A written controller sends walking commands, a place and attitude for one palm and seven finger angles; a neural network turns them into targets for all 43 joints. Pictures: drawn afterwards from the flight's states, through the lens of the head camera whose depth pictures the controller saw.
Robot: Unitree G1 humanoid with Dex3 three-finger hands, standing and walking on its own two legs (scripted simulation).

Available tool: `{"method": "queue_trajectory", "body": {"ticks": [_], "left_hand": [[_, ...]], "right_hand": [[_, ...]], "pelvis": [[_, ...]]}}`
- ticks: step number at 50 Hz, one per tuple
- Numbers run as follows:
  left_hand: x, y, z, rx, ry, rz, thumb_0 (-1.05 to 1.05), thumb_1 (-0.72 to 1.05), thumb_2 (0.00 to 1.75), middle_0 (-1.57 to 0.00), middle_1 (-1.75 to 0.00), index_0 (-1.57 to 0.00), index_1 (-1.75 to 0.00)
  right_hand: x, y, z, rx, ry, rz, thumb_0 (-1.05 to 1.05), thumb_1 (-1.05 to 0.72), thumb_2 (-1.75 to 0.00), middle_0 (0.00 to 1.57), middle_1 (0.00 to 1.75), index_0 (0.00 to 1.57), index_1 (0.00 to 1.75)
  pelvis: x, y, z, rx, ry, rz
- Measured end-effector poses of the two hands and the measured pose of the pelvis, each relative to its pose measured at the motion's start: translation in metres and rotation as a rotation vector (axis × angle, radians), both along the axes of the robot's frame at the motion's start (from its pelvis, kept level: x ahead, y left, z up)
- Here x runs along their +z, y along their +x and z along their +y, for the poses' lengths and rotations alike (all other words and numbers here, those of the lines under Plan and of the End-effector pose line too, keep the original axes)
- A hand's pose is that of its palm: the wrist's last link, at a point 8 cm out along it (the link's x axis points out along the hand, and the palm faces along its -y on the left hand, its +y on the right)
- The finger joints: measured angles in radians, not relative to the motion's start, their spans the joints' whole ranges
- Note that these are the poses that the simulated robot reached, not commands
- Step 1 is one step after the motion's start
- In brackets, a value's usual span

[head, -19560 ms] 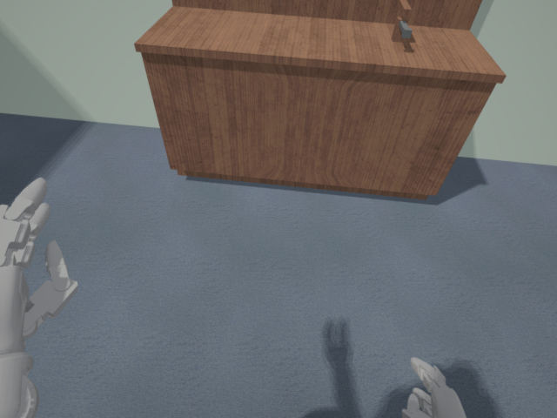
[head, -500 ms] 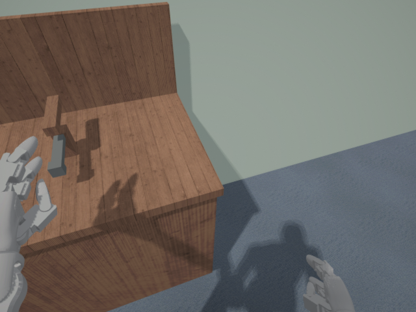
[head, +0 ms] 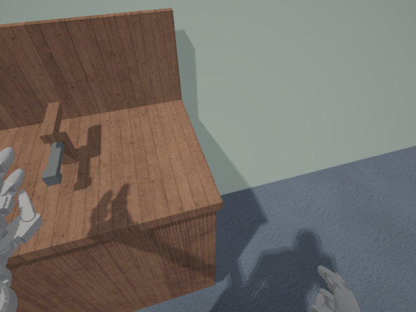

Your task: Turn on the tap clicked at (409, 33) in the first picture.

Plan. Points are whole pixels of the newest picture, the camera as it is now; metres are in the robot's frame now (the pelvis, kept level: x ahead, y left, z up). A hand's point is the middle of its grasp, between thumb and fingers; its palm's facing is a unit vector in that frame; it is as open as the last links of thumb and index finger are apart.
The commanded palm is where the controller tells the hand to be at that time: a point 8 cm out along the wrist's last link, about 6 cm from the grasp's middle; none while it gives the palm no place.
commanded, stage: turn the palm inward beside the body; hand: left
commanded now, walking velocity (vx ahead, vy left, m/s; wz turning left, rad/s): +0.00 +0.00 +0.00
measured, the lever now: (52, 176) +0.36 +0.40 +0.05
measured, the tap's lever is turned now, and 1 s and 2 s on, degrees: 0 0 0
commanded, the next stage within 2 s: reach beside the lever's end, fingers flat in 1.34 s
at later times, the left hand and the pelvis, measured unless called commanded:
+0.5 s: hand (32, 245) +0.17 +0.27 +0.14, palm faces +0.51 -0.84 -0.17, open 7.4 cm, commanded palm +0.11 +0.31 +0.15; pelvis -0.02 +0.03 +0.00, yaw +1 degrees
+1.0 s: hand (39, 257) +0.15 +0.25 +0.14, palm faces +0.55 -0.83 -0.11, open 7.4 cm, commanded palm +0.09 +0.29 +0.15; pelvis -0.03 +0.01 +0.00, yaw +2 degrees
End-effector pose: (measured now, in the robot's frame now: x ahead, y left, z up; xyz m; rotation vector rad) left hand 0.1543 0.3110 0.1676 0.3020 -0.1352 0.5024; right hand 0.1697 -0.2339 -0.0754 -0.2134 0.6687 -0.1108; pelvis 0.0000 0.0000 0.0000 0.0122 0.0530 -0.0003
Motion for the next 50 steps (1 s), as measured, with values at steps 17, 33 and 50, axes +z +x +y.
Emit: {"method": "queue_trajectory", "body": {"ticks": [17, 33, 50], "left_hand": [[-0.011, -0.017, -0.001, 0.008, -0.075, 0.005, 0.01, 0.90, 0.90, -0.21, -0.30, -0.20, -0.30], [-0.021, -0.046, -0.009, 0.048, -0.150, 0.034, 0.01, 0.90, 0.90, -0.21, -0.30, -0.20, -0.30], [-0.023, -0.050, -0.025, 0.082, -0.196, 0.042, 0.01, 0.90, 0.90, -0.21, -0.30, -0.20, -0.30]], "right_hand": [[0.008, -0.002, 0.043, 0.051, 0.017, -0.077, 0.01, -0.90, -0.90, 0.20, 0.30, 0.20, 0.30], [0.015, -0.007, 0.056, 0.096, 0.013, -0.114, 0.01, -0.90, -0.90, 0.20, 0.30, 0.21, 0.30], [0.010, -0.007, 0.039, 0.091, 0.016, -0.109, 0.01, -0.90, -0.90, 0.20, 0.30, 0.20, 0.30]], "pelvis": [[0.001, -0.013, 0.025, 0.007, -0.014, -0.014], [0.000, -0.030, 0.027, 0.016, -0.016, -0.049], [0.000, -0.029, 0.014, 0.027, -0.017, -0.051]]}}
